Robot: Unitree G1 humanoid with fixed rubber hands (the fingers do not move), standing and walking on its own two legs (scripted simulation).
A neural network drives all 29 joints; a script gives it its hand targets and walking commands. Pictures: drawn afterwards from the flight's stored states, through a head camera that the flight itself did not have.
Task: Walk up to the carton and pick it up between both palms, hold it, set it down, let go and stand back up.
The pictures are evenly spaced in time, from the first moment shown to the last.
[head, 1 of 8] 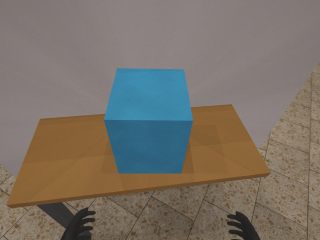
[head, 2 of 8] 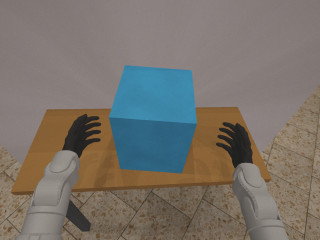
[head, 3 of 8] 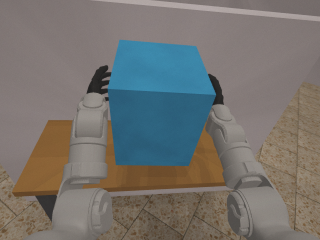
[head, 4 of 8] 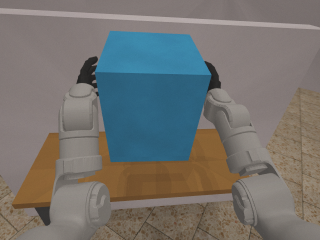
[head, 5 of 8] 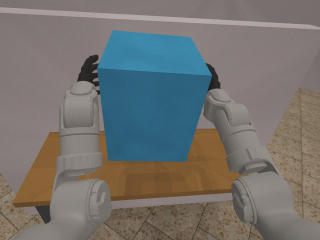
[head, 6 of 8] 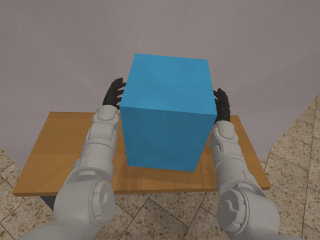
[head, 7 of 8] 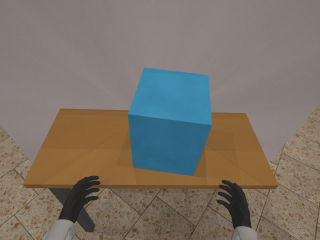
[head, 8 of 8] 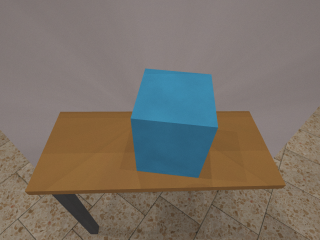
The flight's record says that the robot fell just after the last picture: no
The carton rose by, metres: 0.24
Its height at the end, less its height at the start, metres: +0.00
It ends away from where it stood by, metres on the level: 0.02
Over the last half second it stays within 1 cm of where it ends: yes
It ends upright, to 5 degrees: yes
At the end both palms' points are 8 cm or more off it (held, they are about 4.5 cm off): yes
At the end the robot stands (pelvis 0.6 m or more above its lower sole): yes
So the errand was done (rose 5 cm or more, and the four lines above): yes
